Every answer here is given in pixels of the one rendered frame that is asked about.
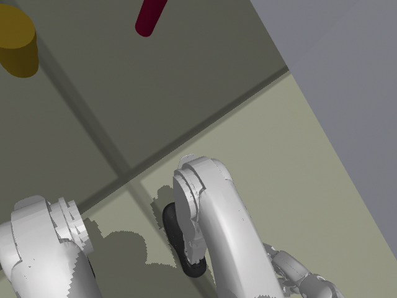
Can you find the right robot foot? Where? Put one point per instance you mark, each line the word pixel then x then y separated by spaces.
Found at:
pixel 175 237

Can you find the right robot arm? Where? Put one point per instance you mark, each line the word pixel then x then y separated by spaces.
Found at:
pixel 315 286

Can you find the right robot hand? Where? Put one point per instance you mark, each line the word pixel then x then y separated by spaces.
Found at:
pixel 292 271

